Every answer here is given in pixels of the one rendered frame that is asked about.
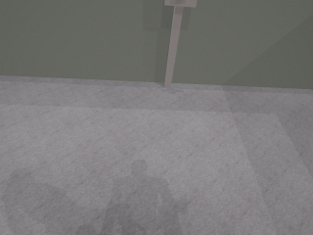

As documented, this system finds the panel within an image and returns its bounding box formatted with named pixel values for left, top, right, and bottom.
left=164, top=0, right=198, bottom=88

